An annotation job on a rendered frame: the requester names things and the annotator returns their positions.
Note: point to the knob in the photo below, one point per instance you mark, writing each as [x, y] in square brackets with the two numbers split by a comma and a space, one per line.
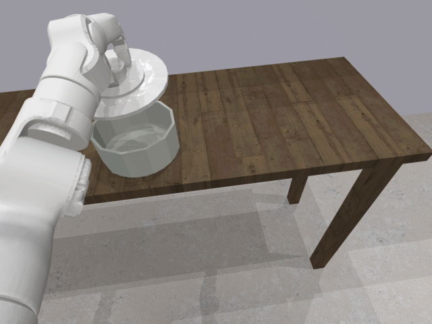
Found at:
[118, 67]

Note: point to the pot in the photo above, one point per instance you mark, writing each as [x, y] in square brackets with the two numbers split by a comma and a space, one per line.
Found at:
[139, 145]

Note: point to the table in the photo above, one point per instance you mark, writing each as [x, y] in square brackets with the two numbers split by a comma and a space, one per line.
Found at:
[263, 123]

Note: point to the lid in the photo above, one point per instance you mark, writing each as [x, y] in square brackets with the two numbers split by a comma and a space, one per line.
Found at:
[142, 86]

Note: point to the robot left hand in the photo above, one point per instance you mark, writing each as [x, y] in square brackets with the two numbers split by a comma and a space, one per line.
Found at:
[116, 37]

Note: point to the robot left upper arm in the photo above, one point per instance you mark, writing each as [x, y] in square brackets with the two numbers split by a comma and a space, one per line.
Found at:
[39, 184]

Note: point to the robot left forearm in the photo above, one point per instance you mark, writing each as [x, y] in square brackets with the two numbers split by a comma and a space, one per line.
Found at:
[64, 103]

